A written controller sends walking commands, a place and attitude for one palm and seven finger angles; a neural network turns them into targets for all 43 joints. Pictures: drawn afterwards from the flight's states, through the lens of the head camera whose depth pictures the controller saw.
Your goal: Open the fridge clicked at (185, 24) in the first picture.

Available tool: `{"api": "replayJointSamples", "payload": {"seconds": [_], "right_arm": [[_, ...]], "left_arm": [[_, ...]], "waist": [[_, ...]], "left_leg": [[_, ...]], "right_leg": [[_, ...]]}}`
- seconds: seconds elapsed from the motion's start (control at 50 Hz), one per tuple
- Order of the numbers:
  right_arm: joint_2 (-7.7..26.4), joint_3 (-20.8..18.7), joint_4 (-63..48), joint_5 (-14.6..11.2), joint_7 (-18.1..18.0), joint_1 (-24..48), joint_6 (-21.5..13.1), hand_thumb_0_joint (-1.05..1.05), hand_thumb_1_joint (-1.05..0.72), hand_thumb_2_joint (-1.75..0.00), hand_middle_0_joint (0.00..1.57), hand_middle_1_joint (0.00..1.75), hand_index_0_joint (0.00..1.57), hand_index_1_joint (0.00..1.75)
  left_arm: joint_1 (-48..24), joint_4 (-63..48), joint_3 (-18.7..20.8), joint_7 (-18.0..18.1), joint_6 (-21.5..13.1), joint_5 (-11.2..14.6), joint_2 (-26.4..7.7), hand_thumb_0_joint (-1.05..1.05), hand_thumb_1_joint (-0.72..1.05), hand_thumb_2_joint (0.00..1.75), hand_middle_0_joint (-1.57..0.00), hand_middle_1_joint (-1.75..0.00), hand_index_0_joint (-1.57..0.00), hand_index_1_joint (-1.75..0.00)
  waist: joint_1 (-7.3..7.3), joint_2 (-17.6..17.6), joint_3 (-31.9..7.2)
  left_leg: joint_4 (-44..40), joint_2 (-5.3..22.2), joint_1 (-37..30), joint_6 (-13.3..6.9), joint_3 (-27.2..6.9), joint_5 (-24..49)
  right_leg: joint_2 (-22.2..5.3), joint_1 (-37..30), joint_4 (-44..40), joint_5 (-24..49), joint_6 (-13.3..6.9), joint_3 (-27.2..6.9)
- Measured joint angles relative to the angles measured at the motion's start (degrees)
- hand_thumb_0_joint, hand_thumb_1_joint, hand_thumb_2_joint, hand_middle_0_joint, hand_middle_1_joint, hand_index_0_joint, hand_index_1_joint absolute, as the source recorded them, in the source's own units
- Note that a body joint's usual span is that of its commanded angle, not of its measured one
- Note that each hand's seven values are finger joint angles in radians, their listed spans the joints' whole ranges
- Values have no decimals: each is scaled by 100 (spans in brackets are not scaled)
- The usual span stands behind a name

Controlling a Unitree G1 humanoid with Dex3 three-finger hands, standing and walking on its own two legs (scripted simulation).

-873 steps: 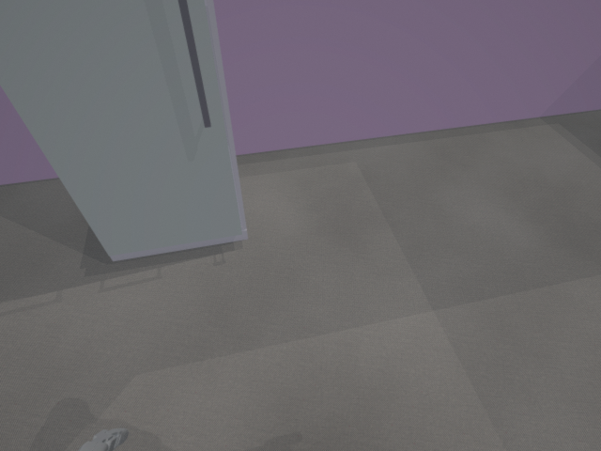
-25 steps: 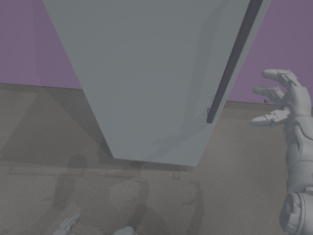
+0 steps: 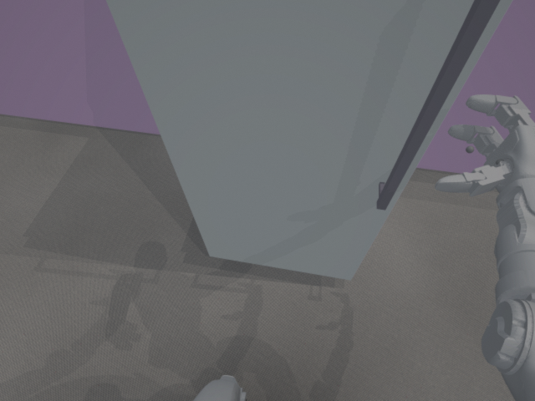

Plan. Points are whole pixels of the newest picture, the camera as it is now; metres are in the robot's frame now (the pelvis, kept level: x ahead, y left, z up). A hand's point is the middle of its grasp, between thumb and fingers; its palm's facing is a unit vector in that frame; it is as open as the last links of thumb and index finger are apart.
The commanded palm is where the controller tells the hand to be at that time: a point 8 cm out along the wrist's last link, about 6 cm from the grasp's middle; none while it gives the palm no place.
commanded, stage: move the hooked fingers beside the handle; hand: right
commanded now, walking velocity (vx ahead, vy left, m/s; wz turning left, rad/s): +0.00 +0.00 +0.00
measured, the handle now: (426, 105) +0.53 -0.14 +0.15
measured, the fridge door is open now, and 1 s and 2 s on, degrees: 0 0 0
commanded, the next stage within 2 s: feel for the door with the fingertips in 0.60 s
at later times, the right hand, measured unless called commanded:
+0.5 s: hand (473, 159) +0.46 -0.20 +0.12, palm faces +0.00 +1.00 +0.02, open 14.0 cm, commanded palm +0.43 -0.26 +0.12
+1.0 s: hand (447, 150) +0.47 -0.17 +0.12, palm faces -0.02 +1.00 +0.01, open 14.0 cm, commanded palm +0.44 -0.22 +0.12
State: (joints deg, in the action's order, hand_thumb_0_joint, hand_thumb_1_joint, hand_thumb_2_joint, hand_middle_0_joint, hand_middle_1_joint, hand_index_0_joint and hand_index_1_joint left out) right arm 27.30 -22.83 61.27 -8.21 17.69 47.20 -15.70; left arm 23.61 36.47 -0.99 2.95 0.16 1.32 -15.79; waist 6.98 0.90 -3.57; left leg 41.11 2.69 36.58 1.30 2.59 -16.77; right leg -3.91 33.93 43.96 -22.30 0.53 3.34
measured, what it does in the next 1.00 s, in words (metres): stands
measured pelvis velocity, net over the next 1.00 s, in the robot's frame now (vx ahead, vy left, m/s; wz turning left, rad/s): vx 0.00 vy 0.00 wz -0.01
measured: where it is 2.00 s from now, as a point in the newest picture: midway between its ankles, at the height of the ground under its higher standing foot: outside the picture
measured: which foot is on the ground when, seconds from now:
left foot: down 0.00-1.00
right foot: down 0.00-1.00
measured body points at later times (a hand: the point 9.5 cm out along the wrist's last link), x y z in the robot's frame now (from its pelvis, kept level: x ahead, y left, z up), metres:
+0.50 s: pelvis -0.01 +0.00 +0.00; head +0.06 -0.01 +0.44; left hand +0.07 +0.27 -0.11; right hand +0.45 -0.26 +0.12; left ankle +0.03 +0.14 -0.71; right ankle -0.01 -0.12 -0.71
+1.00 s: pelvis +0.00 +0.00 +0.00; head +0.07 -0.01 +0.44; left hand +0.03 +0.27 -0.12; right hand +0.47 -0.23 +0.12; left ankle +0.03 +0.14 -0.71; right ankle -0.01 -0.12 -0.71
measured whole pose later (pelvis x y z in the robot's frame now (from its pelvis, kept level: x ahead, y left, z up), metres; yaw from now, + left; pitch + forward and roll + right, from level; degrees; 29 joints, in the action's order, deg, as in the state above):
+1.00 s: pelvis +0.00 +0.00 +0.00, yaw -1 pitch +13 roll +1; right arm 23.2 -18.7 60.4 -7.7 13.6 48.4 -16.0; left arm 23.1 36.7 -0.8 2.3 -0.1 1.0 -15.2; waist 6.9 1.0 -3.7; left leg 42.3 3.0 37.5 1.3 3.2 -17.2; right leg -3.6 35.4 45.5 -22.7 0.6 2.4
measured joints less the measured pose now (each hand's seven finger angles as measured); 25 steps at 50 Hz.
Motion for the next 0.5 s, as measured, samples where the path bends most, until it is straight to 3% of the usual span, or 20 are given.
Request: {"api": "replayJointSamples", "payload": {"seconds": [0.18, 0.42, 0.5], "right_arm": [[-71, 64, -336, -99, 24, -337, 2, -1, 50, -30, 30, 120, 30, 120], [-154, 311, -111, -114, 35, -79, -24, -1, 50, -30, 30, 120, 30, 120], [-120, 261, 133, -51, 15, 86, 14, -1, 50, -30, 30, 120, 30, 120]], "left_arm": [[-59, -63, 20, 31, 53, 42, 22, 1, 91, 90, -20, -30, -21, -30], [-380, -118, -20, 54, -47, 45, 2, 1, 91, 90, -20, -30, -21, -30], [-436, -119, -80, 46, -39, 40, 4, 1, 91, 90, -20, -30, -21, -30]], "waist": [[-87, 8, 2], [-158, -15, -6], [-117, -43, 7]], "left_leg": [[-43, -18, -130, -21, 46, -5], [38, 35, -111, -24, 130, -25], [91, 46, -57, -20, 130, -35]], "right_leg": [[-17, -102, -26, 3, 21, -47], [31, -31, 65, 17, 22, -144], [41, 20, 106, 14, 17, -149]]}}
